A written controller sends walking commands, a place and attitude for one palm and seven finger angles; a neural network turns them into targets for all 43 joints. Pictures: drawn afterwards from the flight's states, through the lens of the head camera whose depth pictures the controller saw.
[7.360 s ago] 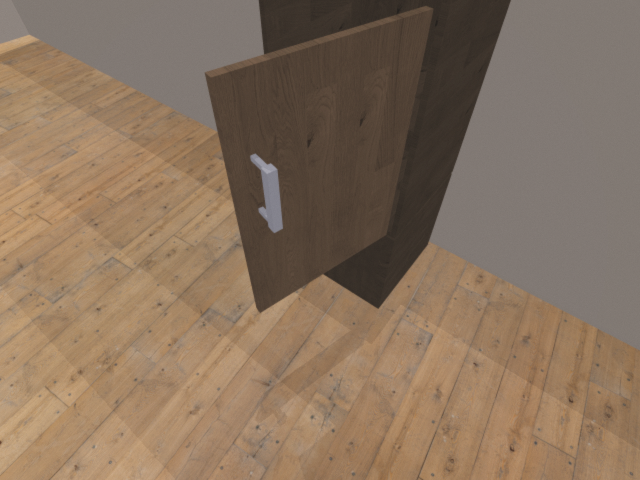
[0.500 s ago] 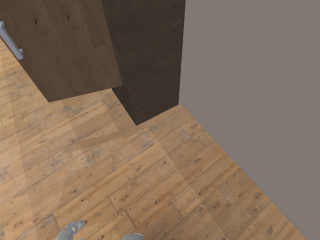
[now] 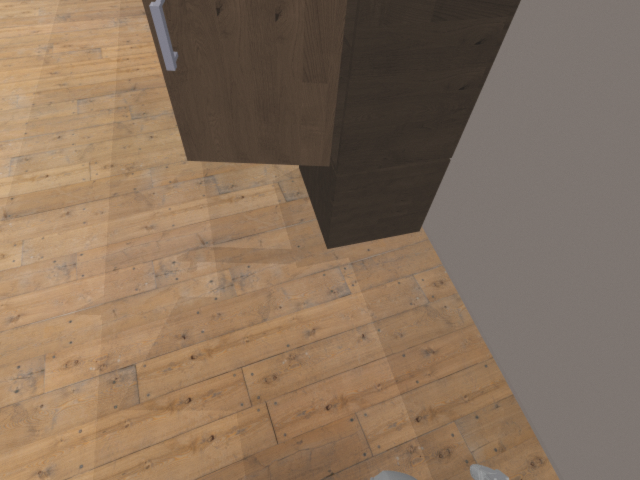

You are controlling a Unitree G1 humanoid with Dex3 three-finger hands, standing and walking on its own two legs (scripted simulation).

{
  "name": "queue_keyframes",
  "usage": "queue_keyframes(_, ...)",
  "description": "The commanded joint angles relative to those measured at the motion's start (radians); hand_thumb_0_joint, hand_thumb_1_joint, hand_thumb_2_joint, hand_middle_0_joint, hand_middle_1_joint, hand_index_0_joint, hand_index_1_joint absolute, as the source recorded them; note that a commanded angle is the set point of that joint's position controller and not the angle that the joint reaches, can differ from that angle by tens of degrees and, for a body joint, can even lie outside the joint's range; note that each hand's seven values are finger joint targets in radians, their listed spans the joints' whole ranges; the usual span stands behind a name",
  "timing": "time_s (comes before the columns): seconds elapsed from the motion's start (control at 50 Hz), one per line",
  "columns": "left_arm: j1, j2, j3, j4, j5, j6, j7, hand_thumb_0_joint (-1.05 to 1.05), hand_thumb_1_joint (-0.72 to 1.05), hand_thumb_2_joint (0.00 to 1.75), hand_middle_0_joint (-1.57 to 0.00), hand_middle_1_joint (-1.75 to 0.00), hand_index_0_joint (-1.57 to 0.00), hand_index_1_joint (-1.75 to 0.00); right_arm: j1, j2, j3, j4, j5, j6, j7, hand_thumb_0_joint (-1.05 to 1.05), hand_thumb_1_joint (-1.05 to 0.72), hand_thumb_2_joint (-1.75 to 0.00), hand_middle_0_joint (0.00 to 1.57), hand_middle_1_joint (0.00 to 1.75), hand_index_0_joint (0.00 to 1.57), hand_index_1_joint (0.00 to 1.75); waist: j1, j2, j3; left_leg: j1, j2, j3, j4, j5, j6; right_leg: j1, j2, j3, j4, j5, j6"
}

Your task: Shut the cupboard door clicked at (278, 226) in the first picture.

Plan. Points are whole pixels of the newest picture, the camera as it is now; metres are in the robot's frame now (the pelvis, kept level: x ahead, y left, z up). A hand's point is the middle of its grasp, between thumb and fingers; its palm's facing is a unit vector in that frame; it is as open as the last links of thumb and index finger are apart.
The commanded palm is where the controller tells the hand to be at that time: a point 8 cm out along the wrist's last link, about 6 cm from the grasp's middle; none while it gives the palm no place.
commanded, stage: take the last steps up to it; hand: left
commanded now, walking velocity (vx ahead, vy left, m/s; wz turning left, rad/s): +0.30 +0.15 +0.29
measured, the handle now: (166, 33) +0.91 +0.42 +0.04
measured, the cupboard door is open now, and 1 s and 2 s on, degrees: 75 75 75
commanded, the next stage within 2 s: come to a stop and stand still in 1.34 s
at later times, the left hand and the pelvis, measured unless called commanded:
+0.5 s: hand out of the picture -0.01 +0.18 -0.16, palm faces +0.25 -0.95 -0.18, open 7.4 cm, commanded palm none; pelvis +0.07 +0.03 +0.01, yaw +10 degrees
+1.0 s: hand (166, 318) +0.35 +0.29 -0.15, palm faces +0.10 -0.97 -0.22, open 7.4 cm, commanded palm none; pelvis +0.25 +0.09 -0.01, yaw +6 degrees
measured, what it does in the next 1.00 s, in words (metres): walks ahead: right foot, then left foot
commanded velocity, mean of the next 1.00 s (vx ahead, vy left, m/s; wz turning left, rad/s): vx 0.30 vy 0.09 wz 0.06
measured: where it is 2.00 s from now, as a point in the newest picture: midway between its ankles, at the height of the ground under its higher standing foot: (274, 384)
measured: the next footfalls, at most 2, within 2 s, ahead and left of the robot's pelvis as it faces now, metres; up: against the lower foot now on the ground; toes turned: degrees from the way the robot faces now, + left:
right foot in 0.16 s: +0.04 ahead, -0.14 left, +0.00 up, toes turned -2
left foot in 0.56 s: +0.18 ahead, +0.20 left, +0.00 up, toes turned +17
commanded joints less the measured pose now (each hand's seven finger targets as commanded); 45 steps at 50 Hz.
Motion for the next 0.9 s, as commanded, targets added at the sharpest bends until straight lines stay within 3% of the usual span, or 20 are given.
queue_keyframes(0.0,0.004,0.018,-0.003,-0.074,-0.005,-0.033,0.0,0.0,0.9,0.9,-0.2,-0.3,-0.2,-0.3,0.065,-0.199,-0.055,-0.028,-0.002,-0.011,-0.014,0.0,-0.9,-0.9,0.2,0.3,0.2,0.3,-0.041,0.224,-0.154,0.122,0.229,-0.177,-0.17,0.39,0.151,0.032,0.03,-0.019,-0.13,0.014,-0.005)
queue_keyframes(0.06,0.047,0.015,0.001,-0.062,0.001,-0.051,-0.013,0.0,0.9,0.9,-0.2,-0.3,-0.2,-0.3,0.051,-0.195,-0.059,-0.024,-0.001,-0.006,-0.006,0.0,-0.9,-0.9,0.2,0.3,0.2,0.3,-0.017,0.225,-0.099,-0.009,0.194,-0.218,-0.187,0.0,0.136,0.166,0.068,-0.063,-0.323,0.06,-0.019)
queue_keyframes(0.1,0.17,0.05,0.014,-0.025,0.01,-0.07,-0.013,0.0,0.9,0.9,-0.2,-0.3,-0.2,-0.3,0.02,-0.168,-0.059,-0.034,0.008,-0.007,0.004,0.0,-0.9,-0.9,0.2,0.3,0.2,0.3,0.046,0.089,-0.078,-0.204,0.091,-0.153,-0.038,-0.241,0.07,0.396,0.022,-0.024,-0.559,0.102,-0.034)
queue_keyframes(0.12,0.235,0.142,0.036,-0.014,0.024,-0.082,-0.004,0.0,0.9,0.9,-0.2,-0.3,-0.2,-0.3,0.012,-0.1,-0.049,-0.058,0.02,-0.011,0.013,0.0,-0.9,-0.9,0.2,0.3,0.2,0.3,0.082,-0.179,-0.07,-0.425,-0.032,-0.031,0.23,-0.324,0.008,0.521,-0.22,0.296,-0.735,-0.116,-0.112)
queue_keyframes(0.14,0.256,0.198,0.04,-0.024,0.014,-0.08,0.001,0.0,0.9,0.9,-0.2,-0.3,-0.2,-0.3,-0.065,-0.117,-0.048,-0.104,0.005,-0.009,0.023,0.0,-0.9,-0.9,0.2,0.3,0.2,0.3,0.109,-0.244,0.006,-0.495,-0.035,-0.046,0.477,-0.346,-0.014,0.393,-0.414,0.542,-0.871,-0.23,-0.205)
queue_keyframes(0.16,0.212,0.18,0.039,-0.033,0.009,-0.091,0.007,0.0,0.9,0.9,-0.2,-0.3,-0.2,-0.3,-0.084,-0.145,-0.059,-0.099,0.0,-0.004,0.028,0.0,-0.9,-0.9,0.2,0.3,0.2,0.3,0.075,-0.2,0.052,-0.494,0.018,-0.116,0.606,-0.232,-0.012,0.274,-0.411,0.583,-0.896,-0.298,-0.228)
queue_keyframes(0.18,0.142,0.148,0.029,-0.039,0.008,-0.101,0.008,0.0,0.9,0.9,-0.2,-0.3,-0.2,-0.3,-0.069,-0.141,-0.064,-0.083,-0.001,-0.001,0.034,0.0,-0.9,-0.9,0.2,0.3,0.2,0.3,0.033,-0.191,0.09,-0.494,0.044,-0.128,0.662,-0.135,-0.018,0.21,-0.373,0.516,-0.897,-0.279,-0.204)
queue_keyframes(0.2,0.079,0.105,0.019,-0.049,0.007,-0.108,0.006,0.0,0.9,0.9,-0.2,-0.3,-0.2,-0.3,-0.025,-0.136,-0.066,-0.056,-0.005,0.003,0.042,0.0,-0.9,-0.9,0.2,0.3,0.2,0.3,-0.006,-0.158,0.083,-0.459,0.066,-0.114,0.672,-0.039,-0.032,0.184,-0.319,0.356,-0.879,-0.161,-0.168)
queue_keyframes(0.26,0.112,0.073,0.014,-0.029,0.002,-0.13,0.006,0.0,0.9,0.9,-0.2,-0.3,-0.2,-0.3,0.025,-0.089,-0.057,-0.011,0.0,0.005,0.055,0.0,-0.9,-0.9,0.2,0.3,0.2,0.3,-0.011,-0.1,0.007,-0.403,0.072,-0.038,0.607,0.063,-0.063,0.262,-0.241,0.105,-0.831,0.159,-0.131)
queue_keyframes(0.34,0.221,0.079,0.018,0.038,0.008,-0.14,0.008,0.0,0.9,0.9,-0.2,-0.3,-0.2,-0.3,-0.028,-0.055,-0.047,-0.02,0.004,-0.007,0.061,0.0,-0.9,-0.9,0.2,0.3,0.2,0.3,0.031,-0.083,-0.02,-0.434,0.076,0.019,0.423,0.043,-0.071,0.419,-0.263,0.034,-0.79,0.364,-0.151)
queue_keyframes(0.42,0.241,0.081,0.017,0.076,0.016,-0.135,0.008,0.0,0.9,0.9,-0.2,-0.3,-0.2,-0.3,-0.084,-0.033,-0.031,-0.037,0.007,-0.024,0.068,0.0,-0.9,-0.9,0.2,0.3,0.2,0.3,0.045,-0.149,-0.003,-0.332,0.065,0.074,0.187,0.013,-0.053,0.407,-0.27,-0.022,-0.736,0.459,-0.144)
queue_keyframes(0.46,0.214,0.101,0.022,0.073,0.015,-0.127,0.008,0.0,0.9,0.9,-0.2,-0.3,-0.2,-0.3,-0.044,-0.039,-0.029,-0.028,0.01,-0.035,0.067,0.0,-0.9,-0.9,0.2,0.3,0.2,0.3,0.026,-0.158,-0.016,-0.198,0.04,0.095,0.102,-0.009,-0.032,0.352,-0.274,-0.035,-0.696,0.466,-0.139)
queue_keyframes(0.5,0.162,0.104,0.025,0.068,0.009,-0.119,0.005,0.0,0.9,0.9,-0.2,-0.3,-0.2,-0.3,0.119,-0.077,-0.037,0.026,0.005,-0.049,0.054,0.0,-0.9,-0.9,0.2,0.3,0.2,0.3,-0.064,-0.104,-0.055,0.081,-0.005,0.146,-0.029,0.053,-0.016,0.22,-0.22,-0.1,-0.559,0.446,-0.104)
queue_keyframes(0.52,0.17,0.062,0.017,0.064,0.008,-0.114,-0.001,0.0,0.9,0.9,-0.2,-0.3,-0.2,-0.3,0.259,-0.149,-0.056,0.07,0.0,-0.055,0.042,0.0,-0.9,-0.9,0.2,0.3,0.2,0.3,-0.114,0.063,-0.137,0.287,0.046,0.09,-0.061,0.019,-0.003,0.126,-0.163,-0.149,-0.332,0.373,-0.081)
queue_keyframes(0.54,0.198,-0.006,0.006,0.038,-0.006,-0.105,-0.009,0.0,0.9,0.9,-0.2,-0.3,-0.2,-0.3,0.394,-0.271,-0.09,0.097,-0.015,-0.061,0.021,0.0,-0.9,-0.9,0.2,0.3,0.2,0.3,-0.157,0.349,-0.23,0.45,0.307,-0.307,-0.147,-0.049,0.093,-0.112,-0.01,-0.193,-0.038,-0.027,-0.034)
queue_keyframes(0.56,0.11,-0.03,-0.006,-0.013,-0.002,-0.104,-0.005,0.0,0.9,0.9,-0.2,-0.3,-0.2,-0.3,0.466,-0.298,-0.094,0.117,-0.009,-0.052,0.002,0.0,-0.9,-0.9,0.2,0.3,0.2,0.3,-0.181,0.304,-0.21,0.415,0.403,-0.436,-0.274,-0.087,0.162,-0.226,0.03,-0.075,0.162,-0.153,-0.058)
queue_keyframes(0.6,0.04,-0.037,-0.006,-0.015,0.0,-0.102,-0.004,0.0,0.9,0.9,-0.2,-0.3,-0.2,-0.3,0.297,-0.219,-0.074,0.081,-0.004,-0.056,-0.006,0.0,-0.9,-0.9,0.2,0.3,0.2,0.3,-0.117,0.302,-0.134,0.217,0.389,-0.361,-0.313,-0.233,0.178,-0.29,-0.043,0.016,0.32,-0.004,-0.088)
queue_keyframes(0.68,0.094,-0.058,-0.006,0.035,0.009,-0.087,-0.021,0.0,0.9,0.9,-0.2,-0.3,-0.2,-0.3,0.224,-0.097,-0.035,0.078,-0.002,-0.092,-0.014,0.0,-0.9,-0.9,0.2,0.3,0.2,0.3,-0.033,0.15,-0.074,0.103,0.298,-0.123,-0.335,0.103,0.145,-0.185,-0.061,0.007,0.177,0.155,-0.066)
queue_keyframes(0.74,0.045,-0.063,-0.01,0.013,0.007,-0.083,-0.023,0.0,0.9,0.9,-0.2,-0.3,-0.2,-0.3,0.236,-0.089,-0.039,0.09,-0.003,-0.098,-0.012,0.0,-0.9,-0.9,0.2,0.3,0.2,0.3,-0.026,0.121,-0.067,0.116,0.289,-0.047,-0.338,0.233,0.169,-0.13,-0.053,-0.008,-0.036,0.201,-0.06)
queue_keyframes(0.88,-0.059,-0.038,-0.006,-0.045,0.008,-0.081,-0.03,0.0,0.9,0.9,-0.2,-0.3,-0.2,-0.3,0.247,-0.111,-0.039,0.122,-0.008,-0.083,-0.004,0.0,-0.9,-0.9,0.2,0.3,0.2,0.3,-0.02,0.119,0.013,0.059,0.276,-0.023,-0.313,0.111,0.156,0.036,0.002,-0.057,-0.3,0.249,-0.071)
